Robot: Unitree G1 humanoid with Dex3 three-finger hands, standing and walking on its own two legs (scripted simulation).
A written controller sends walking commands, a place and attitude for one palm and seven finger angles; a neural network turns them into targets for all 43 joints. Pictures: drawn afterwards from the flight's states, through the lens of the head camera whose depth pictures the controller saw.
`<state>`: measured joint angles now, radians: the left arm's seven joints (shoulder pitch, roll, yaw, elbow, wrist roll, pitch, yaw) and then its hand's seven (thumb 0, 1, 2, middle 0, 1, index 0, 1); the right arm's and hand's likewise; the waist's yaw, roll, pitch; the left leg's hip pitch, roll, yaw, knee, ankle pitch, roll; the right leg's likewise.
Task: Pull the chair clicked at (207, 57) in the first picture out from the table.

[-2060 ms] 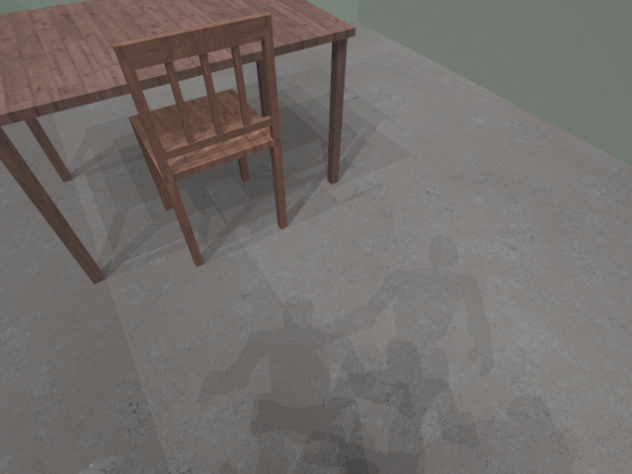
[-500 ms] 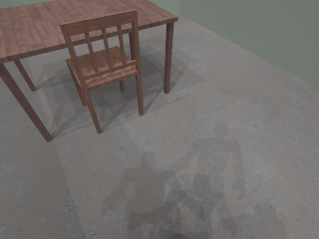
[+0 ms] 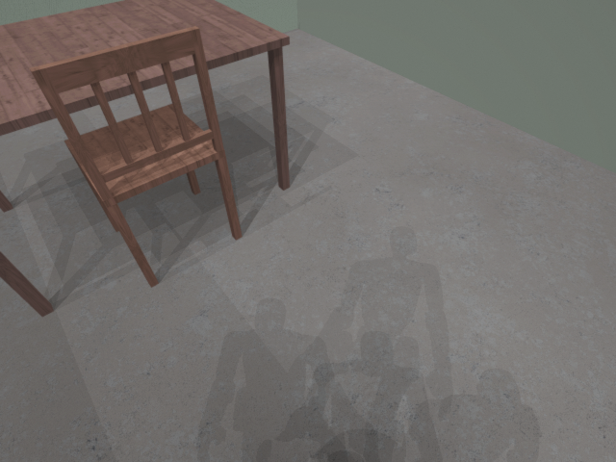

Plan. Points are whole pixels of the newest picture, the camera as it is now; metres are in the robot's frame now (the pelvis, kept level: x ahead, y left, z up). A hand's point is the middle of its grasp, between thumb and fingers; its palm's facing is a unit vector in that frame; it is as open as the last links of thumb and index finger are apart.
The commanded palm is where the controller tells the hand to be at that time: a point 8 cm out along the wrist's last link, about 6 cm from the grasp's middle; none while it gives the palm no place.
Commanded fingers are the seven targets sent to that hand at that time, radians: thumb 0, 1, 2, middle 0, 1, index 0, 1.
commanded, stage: walk to a spot facing it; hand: left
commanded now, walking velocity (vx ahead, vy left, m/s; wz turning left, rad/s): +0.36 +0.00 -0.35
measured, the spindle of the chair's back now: (146, 114) +0.97 +0.57 -0.08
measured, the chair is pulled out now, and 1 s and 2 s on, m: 0.00 0.00 0.00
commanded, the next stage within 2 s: turn to face it in 1.24 s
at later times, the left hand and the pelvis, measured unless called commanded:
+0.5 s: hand (167, 415) +0.21 +0.26 -0.17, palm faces -0.12 -0.98 -0.18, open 7.4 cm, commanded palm none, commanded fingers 0.00 0.90 0.90 -0.20 -0.30 -0.20 -0.30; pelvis +0.19 +0.07 +0.01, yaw -13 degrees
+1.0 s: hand (313, 247) +0.58 +0.05 -0.16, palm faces -0.50 -0.85 -0.17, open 7.4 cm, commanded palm none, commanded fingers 0.00 0.90 0.90 -0.20 -0.30 -0.20 -0.30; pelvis +0.38 -0.03 -0.01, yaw -27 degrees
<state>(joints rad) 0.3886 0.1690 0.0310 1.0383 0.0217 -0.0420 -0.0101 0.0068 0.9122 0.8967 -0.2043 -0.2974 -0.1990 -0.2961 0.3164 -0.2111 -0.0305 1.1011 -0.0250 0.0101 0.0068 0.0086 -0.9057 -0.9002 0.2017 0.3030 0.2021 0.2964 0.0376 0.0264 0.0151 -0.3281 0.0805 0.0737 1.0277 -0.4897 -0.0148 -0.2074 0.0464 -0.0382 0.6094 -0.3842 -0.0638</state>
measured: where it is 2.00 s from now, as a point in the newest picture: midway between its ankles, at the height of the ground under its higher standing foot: (370, 356)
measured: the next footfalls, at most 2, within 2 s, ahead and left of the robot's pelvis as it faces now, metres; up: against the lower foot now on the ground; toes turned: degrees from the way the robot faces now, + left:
left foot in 0.34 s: +0.29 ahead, +0.14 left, +0.00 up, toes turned -2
right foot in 0.96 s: +0.45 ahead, -0.15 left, +0.00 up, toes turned -34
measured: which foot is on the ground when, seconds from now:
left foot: up 0.00-0.32, down 0.34-0.94, up 0.96-1.00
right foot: down 0.00-0.34, up 0.36-0.94, down 0.96-1.00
